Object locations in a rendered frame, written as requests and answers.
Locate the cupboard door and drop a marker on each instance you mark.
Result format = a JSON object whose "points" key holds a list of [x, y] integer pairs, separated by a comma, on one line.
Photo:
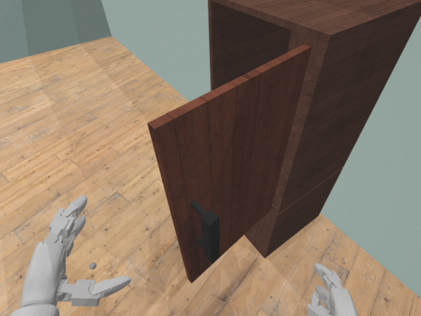
{"points": [[225, 150]]}

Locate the right robot hand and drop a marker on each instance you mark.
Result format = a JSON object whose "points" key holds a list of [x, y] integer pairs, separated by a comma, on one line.
{"points": [[338, 302]]}

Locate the left robot hand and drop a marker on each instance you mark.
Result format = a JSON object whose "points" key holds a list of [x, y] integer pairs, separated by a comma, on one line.
{"points": [[43, 283]]}

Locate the handle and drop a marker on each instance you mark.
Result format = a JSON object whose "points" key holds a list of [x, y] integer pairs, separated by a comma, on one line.
{"points": [[211, 232]]}

